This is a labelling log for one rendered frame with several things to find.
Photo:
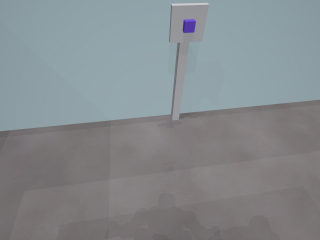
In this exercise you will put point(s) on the button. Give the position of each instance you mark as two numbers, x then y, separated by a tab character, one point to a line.
189	25

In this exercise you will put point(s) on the panel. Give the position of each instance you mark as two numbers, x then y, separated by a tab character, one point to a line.
178	13

